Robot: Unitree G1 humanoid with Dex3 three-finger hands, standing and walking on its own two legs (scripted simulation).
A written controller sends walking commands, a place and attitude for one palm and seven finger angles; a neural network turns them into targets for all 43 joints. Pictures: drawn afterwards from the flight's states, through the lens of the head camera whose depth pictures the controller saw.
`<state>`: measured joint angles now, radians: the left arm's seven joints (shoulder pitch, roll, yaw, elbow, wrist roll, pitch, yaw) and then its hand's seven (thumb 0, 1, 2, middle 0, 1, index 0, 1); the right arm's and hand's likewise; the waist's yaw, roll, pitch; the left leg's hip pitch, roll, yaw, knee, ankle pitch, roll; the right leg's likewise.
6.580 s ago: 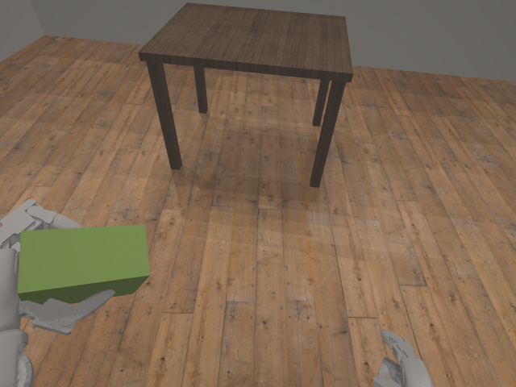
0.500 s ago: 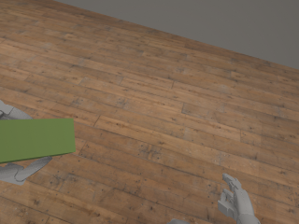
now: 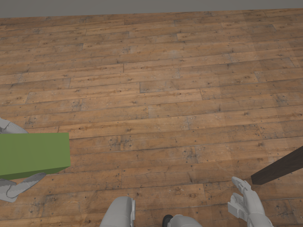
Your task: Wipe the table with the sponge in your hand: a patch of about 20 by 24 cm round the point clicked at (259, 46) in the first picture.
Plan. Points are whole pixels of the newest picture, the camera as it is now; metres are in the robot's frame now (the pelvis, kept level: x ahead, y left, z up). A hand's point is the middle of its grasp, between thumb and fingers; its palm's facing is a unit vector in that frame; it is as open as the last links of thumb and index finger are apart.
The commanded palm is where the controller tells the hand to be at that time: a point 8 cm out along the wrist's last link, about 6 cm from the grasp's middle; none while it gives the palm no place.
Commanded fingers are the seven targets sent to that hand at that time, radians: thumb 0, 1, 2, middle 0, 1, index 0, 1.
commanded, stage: turn to face it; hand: left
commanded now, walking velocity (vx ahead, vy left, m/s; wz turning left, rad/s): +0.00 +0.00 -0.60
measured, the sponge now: (38, 156) +0.24 +0.21 +0.15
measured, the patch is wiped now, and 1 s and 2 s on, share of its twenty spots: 0.00 0.00 0.00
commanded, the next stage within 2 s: none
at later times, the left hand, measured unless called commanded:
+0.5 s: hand (37, 170) +0.20 +0.18 +0.18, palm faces +0.19 -0.89 -0.42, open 10.1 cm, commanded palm +0.15 +0.23 +0.18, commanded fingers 0.00 0.10 1.30 -1.20 -1.60 -1.20 -1.60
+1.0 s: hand (161, 195) +0.17 -0.02 +0.17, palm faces -0.27 -0.79 -0.56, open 10.1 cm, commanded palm +0.14 +0.08 +0.18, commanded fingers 0.00 0.10 1.30 -1.20 -1.60 -1.20 -1.60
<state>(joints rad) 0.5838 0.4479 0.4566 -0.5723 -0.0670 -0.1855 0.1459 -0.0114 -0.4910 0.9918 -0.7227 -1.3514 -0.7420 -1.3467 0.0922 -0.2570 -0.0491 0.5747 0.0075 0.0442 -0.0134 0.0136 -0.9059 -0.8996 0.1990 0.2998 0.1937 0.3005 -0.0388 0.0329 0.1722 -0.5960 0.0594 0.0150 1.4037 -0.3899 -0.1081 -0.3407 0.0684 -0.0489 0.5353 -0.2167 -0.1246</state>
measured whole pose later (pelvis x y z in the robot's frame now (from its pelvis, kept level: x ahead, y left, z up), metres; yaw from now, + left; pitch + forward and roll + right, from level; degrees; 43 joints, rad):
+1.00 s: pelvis -0.15 -0.05 -0.01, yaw -36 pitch +0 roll +0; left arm 0.54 0.45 0.44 -0.65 -0.05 -0.21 0.13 -0.01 -0.49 0.99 -0.72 -1.35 -0.75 -1.34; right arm 0.10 -0.25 -0.03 0.55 0.01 0.04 0.00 0.01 -0.90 -0.90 0.20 0.30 0.20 0.30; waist -0.05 0.00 0.21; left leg -0.52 0.11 0.03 1.19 -0.49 -0.09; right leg -0.38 0.03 -0.01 0.59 -0.20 -0.03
